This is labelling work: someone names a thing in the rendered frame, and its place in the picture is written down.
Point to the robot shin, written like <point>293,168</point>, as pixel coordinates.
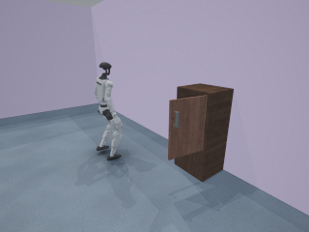
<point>115,143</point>
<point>107,133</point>

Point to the robot right upper arm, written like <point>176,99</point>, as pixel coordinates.
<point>108,89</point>

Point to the robot right shin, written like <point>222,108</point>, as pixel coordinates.
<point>115,143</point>

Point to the robot left shin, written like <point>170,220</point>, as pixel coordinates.
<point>107,133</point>

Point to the handle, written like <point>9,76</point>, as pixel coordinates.
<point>177,120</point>

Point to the right robot hand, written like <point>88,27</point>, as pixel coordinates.
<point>117,121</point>

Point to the cupboard door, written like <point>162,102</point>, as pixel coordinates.
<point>188,138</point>

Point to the robot left upper arm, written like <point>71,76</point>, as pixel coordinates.
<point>96,87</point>

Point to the robot right forearm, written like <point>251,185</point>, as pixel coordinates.
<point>111,107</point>

